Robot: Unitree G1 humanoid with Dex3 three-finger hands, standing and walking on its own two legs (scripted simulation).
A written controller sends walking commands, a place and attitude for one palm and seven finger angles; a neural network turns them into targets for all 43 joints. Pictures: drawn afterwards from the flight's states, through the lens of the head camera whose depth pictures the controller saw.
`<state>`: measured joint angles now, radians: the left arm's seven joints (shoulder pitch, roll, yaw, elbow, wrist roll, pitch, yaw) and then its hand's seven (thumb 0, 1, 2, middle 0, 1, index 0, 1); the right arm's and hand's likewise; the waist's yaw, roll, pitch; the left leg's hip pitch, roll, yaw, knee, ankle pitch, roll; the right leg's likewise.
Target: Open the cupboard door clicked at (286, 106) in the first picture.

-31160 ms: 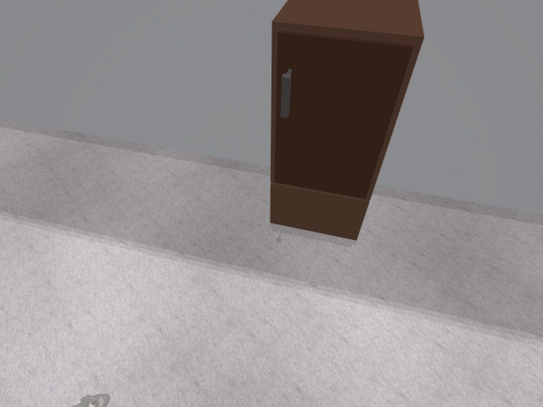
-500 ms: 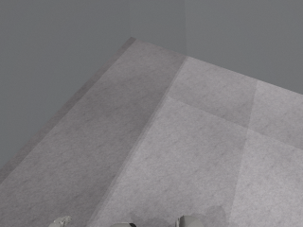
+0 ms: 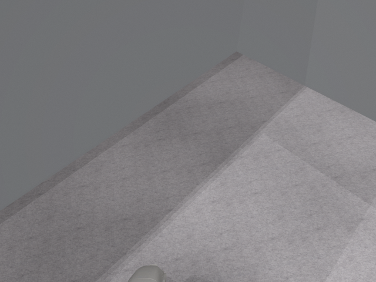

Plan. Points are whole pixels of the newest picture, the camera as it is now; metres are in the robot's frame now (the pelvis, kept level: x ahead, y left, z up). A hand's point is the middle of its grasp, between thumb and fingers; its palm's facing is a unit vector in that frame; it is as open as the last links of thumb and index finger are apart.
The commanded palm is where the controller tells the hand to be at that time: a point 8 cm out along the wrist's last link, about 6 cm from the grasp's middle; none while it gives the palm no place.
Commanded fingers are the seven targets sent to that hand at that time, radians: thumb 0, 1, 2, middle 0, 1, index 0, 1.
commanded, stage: turn to face it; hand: left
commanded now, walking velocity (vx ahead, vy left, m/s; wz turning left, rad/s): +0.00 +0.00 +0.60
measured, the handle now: out of the picture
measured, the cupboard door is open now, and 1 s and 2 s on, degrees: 48 48 48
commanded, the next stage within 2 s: none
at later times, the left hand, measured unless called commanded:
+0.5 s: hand out of the picture +0.07 +0.22 -0.16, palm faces +0.29 -0.91 -0.30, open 7.3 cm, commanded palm none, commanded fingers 0.00 0.90 0.90 -0.20 -0.30 -0.20 -0.30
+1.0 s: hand out of the picture -0.05 +0.18 -0.19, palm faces +0.61 -0.75 -0.25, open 7.3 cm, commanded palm none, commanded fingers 0.00 0.90 0.90 -0.20 -0.30 -0.20 -0.30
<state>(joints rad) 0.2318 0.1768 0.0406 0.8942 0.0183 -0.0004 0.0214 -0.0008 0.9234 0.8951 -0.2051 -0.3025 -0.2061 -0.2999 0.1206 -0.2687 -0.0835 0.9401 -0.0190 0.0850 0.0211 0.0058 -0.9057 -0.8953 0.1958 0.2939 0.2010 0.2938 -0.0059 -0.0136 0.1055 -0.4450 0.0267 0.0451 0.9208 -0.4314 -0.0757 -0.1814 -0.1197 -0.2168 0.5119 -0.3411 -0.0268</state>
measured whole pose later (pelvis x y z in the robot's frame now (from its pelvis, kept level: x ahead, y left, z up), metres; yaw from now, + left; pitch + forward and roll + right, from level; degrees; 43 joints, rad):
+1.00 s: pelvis +0.04 -0.02 -0.02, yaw +37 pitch +1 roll +1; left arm 0.21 0.26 0.07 0.92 0.01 0.07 0.02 0.00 0.91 0.90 -0.20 -0.30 -0.20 -0.30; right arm 0.09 -0.23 -0.05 0.88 -0.02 0.02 0.01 0.00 -0.90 -0.89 0.20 0.29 0.20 0.29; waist 0.01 -0.07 0.12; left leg -0.34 -0.01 0.06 0.65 -0.32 0.04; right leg -0.40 -0.14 -0.11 1.06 -0.57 0.07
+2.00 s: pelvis +0.12 -0.04 -0.01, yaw +72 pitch +1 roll +0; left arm 0.14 0.26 0.07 0.86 0.01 0.05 0.00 0.00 0.91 0.90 -0.20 -0.30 -0.20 -0.30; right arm 0.16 -0.23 -0.05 0.91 -0.03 0.04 0.00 0.00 -0.90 -0.89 0.20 0.29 0.21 0.29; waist -0.01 0.01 0.09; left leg -0.31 -0.02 -0.08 0.54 -0.26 -0.01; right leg -0.40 -0.06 -0.01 0.81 -0.42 0.08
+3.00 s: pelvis +0.15 +0.05 +0.00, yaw +97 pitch +0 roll +2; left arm 0.32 0.14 0.04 1.00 0.02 -0.05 0.00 0.00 0.91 0.90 -0.20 -0.30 -0.20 -0.30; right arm 0.26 -0.24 -0.07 1.04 -0.03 0.05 0.03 0.01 -0.91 -0.89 0.20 0.29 0.20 0.29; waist 0.00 0.02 0.03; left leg -0.55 0.02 0.01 1.13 -0.27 -0.03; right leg -0.09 -0.10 -0.14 0.43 -0.33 0.02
